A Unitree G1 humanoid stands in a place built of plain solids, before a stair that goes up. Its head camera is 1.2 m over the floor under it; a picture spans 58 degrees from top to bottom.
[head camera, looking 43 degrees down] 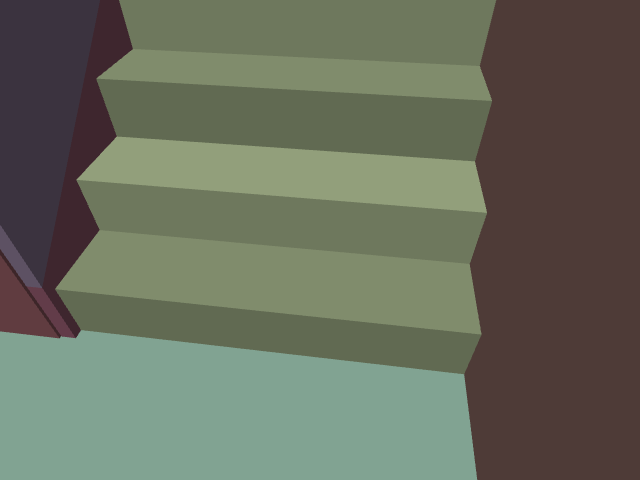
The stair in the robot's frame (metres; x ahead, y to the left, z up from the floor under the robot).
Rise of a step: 0.21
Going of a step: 0.27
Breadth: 1.25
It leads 7 degrees to the right of straight ahead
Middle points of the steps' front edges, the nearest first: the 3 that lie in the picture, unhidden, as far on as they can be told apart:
0.77 0.18 0.21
1.03 0.14 0.42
1.30 0.11 0.63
